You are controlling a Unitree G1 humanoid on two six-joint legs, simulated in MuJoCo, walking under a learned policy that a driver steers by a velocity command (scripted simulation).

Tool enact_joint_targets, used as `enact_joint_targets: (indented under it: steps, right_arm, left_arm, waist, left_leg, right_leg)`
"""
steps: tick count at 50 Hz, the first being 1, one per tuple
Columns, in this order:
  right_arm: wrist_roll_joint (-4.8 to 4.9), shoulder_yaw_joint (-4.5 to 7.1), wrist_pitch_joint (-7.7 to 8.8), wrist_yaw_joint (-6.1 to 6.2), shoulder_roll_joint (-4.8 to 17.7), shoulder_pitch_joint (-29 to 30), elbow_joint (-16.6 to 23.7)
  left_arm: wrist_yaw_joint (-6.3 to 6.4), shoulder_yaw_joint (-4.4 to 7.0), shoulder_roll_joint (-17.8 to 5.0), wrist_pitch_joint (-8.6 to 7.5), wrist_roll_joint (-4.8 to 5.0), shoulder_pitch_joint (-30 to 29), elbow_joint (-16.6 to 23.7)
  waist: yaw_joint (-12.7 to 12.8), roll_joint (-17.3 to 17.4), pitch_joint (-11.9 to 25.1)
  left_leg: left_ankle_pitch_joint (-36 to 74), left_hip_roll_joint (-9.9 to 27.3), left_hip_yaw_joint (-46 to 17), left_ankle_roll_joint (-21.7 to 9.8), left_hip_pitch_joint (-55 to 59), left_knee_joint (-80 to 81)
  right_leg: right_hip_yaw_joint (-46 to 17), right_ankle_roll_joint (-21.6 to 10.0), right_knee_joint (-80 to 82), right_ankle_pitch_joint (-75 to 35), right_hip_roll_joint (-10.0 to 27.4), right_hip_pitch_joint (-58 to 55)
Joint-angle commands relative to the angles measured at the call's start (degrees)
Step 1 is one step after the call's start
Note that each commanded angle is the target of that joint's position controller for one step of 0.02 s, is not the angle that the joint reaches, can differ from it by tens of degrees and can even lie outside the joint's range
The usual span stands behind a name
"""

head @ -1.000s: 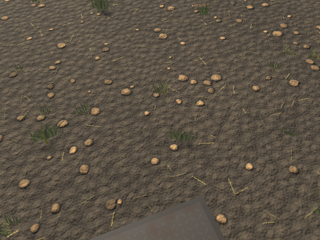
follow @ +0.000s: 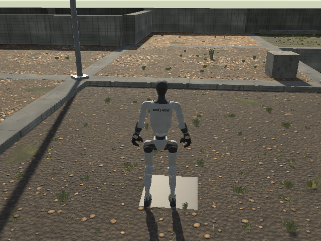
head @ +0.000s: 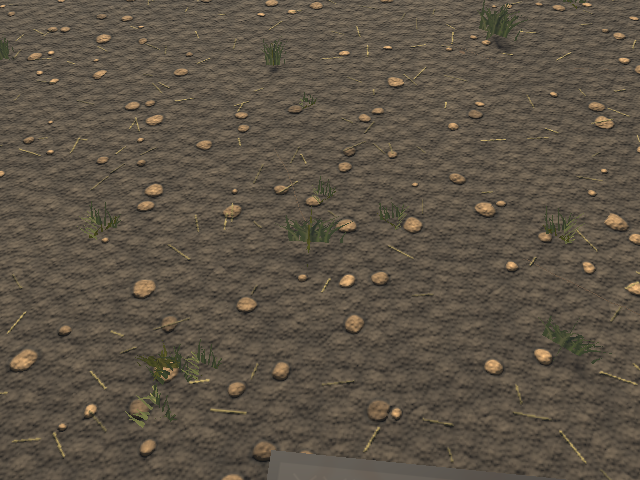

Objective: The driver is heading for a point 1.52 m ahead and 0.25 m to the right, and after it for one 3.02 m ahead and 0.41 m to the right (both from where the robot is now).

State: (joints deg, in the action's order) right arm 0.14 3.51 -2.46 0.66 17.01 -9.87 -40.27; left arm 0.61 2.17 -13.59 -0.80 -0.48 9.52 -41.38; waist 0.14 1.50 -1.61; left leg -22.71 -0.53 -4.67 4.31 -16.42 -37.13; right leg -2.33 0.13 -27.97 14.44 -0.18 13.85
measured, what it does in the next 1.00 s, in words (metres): steps on the spot: left foot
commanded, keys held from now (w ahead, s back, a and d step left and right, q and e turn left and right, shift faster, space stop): no key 1.00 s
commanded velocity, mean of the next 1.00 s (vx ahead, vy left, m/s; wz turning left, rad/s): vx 0.00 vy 0.00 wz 0.03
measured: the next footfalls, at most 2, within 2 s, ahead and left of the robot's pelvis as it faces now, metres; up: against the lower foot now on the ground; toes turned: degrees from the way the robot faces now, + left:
left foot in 0.04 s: +0.02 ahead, +0.14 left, +0.00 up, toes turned -4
left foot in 1.88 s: +0.41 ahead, +0.12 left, +0.00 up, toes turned +1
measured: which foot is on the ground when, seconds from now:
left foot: up 0.00-0.02, down 0.04-1.00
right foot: down 0.00-1.00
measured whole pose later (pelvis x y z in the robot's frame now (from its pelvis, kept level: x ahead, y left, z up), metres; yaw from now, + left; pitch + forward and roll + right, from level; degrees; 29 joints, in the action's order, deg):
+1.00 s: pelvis +0.00 +0.02 +0.00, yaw +0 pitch -2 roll +0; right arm -0.1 1.3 0.2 1.8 12.3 -14.4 -55.3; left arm 2.8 1.9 -12.7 0.1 0.0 13.4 -59.6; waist 0.5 0.0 -2.5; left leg -17.0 -1.3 -3.2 0.1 -10.4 -29.3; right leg -3.1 2.7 -29.0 15.1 1.6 12.0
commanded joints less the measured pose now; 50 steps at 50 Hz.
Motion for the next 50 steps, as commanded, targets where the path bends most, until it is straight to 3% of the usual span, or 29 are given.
enact_joint_targets:
  steps: [1, 2, 3, 4, 5, 6, 10, 18, 33, 50]
  right_arm:
    - [-0.14, 0.62, 0.83, -0.28, 2.86, -0.71, 2.32]
    - [-0.64, 0.96, 0.76, -0.10, 5.18, -0.37, 2.96]
    - [-0.70, 1.55, 0.56, 0.29, 8.37, -0.24, 3.28]
    - [-0.70, 1.55, 0.57, -0.04, 7.19, -0.32, 2.11]
    - [-0.80, 1.01, 0.80, -0.39, 5.00, 0.13, 2.47]
    - [-1.18, 0.61, 1.12, -0.35, 4.11, 0.17, 1.93]
    - [-1.06, 0.22, 2.39, 0.04, 4.05, -0.96, 0.84]
    - [-0.87, -0.38, 2.96, 0.50, 2.99, -2.17, -0.82]
    - [-0.50, -0.62, 3.21, 0.70, 1.68, -3.81, -6.58]
    - [-0.19, -1.13, 3.13, 1.33, 1.14, -6.27, -13.72]
  left_arm:
    - [-0.13, 1.68, -7.98, -0.18, 0.50, -0.63, 2.80]
    - [-0.42, 1.39, -7.53, -0.70, -0.01, 0.93, 2.47]
    - [-1.01, 1.35, -7.86, -1.39, -0.86, 2.68, 2.46]
    - [-1.02, 1.01, -6.70, -1.61, -0.87, 2.15, 2.20]
    - [-0.90, 1.11, -7.84, -1.51, -0.80, -0.66, 2.14]
    - [-0.71, 1.05, -7.17, -1.29, -0.62, -1.64, 2.21]
    - [0.14, 0.99, -6.67, -0.38, -0.31, -0.63, 1.21]
    - [0.86, 1.19, -6.65, -0.27, -0.07, 1.01, -2.48]
    - [1.97, 1.31, -6.60, 0.09, 0.29, 4.11, -10.40]
    - [2.38, 0.75, -5.11, 0.57, 0.47, 5.80, -17.29]
  waist:
    - [-0.81, -10.20, 5.46]
    - [0.00, -7.51, 6.29]
    - [2.29, -1.61, 6.46]
    - [2.04, 3.06, 6.76]
    - [0.42, 1.35, 4.61]
    - [0.50, 1.22, 3.81]
    - [0.59, 1.98, 1.60]
    - [0.29, -0.18, 0.75]
    - [0.38, -0.86, 0.31]
    - [0.36, -1.35, -1.02]
  left_leg:
    - [14.50, -0.15, 2.45, -0.71, 6.96, 14.95]
    - [21.46, 2.60, -0.94, -1.98, 10.50, 14.60]
    - [28.15, 5.35, -3.28, -4.22, 11.84, 11.06]
    - [18.94, 4.60, -3.05, -6.38, 7.26, 10.58]
    - [14.66, 4.04, -3.51, -6.82, 4.64, 12.05]
    - [12.83, 4.13, -3.82, -6.48, 3.24, 12.98]
    - [12.32, 3.49, -3.44, -5.53, 1.47, 13.19]
    - [11.51, 2.95, -3.18, -5.83, 1.73, 13.18]
    - [14.31, 1.59, -1.16, -5.61, 3.07, 13.20]
    - [14.21, 0.74, 0.41, -5.08, 3.13, 13.90]
  right_leg:
    - [-7.68, -7.17, 4.04, -22.32, 8.51, -4.02]
    - [-7.39, -4.59, 3.58, -16.89, 7.72, -2.12]
    - [-4.86, -2.46, 2.46, -11.42, 4.99, 0.05]
    - [-1.30, -0.26, 2.64, -5.69, 2.49, -2.55]
    - [-0.57, 0.90, 1.10, -4.34, 2.14, -2.95]
    - [-0.39, 0.98, 0.77, -4.69, 2.22, -2.95]
    - [-0.75, 0.78, 0.53, -6.07, 2.33, -2.73]
    - [-0.76, 1.99, 1.08, -6.21, 2.27, -2.44]
    - [-0.63, 2.17, 1.93, -7.59, 2.16, -2.87]
    - [0.09, 1.64, 2.96, -7.13, 1.46, -2.81]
